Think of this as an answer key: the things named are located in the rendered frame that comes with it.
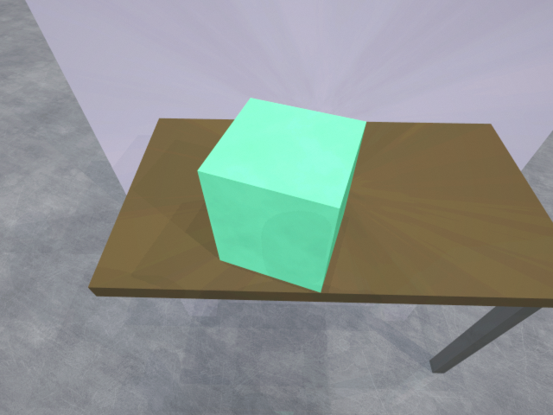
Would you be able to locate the carton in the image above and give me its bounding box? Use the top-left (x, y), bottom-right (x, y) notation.
top-left (197, 98), bottom-right (366, 292)

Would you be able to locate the table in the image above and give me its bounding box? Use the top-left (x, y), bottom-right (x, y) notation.
top-left (88, 118), bottom-right (553, 374)

